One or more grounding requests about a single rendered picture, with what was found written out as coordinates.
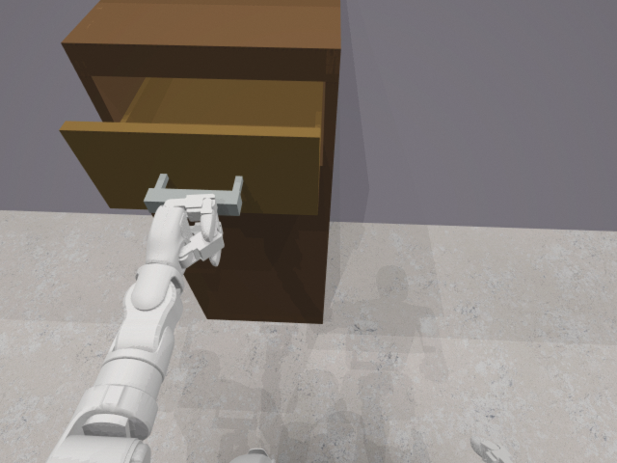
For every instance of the drawer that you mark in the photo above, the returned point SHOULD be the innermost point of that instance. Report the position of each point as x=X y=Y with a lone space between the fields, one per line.
x=204 y=132

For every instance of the cabinet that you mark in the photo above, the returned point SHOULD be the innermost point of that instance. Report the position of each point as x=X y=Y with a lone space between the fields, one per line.
x=273 y=266

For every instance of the robot right hand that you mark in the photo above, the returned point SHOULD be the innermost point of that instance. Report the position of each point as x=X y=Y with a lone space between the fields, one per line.
x=490 y=452

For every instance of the handle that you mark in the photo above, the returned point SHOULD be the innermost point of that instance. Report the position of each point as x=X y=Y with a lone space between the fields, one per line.
x=229 y=202

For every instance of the left robot upper arm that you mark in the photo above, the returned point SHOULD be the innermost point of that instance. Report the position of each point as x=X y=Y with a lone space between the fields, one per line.
x=101 y=449

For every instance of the robot left hand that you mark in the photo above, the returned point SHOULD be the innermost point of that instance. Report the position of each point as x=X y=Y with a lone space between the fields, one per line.
x=170 y=231

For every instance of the robot left forearm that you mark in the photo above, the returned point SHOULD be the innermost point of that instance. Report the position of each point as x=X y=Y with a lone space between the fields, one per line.
x=122 y=401

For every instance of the robot left shin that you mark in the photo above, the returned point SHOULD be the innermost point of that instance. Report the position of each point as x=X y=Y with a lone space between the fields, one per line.
x=259 y=451

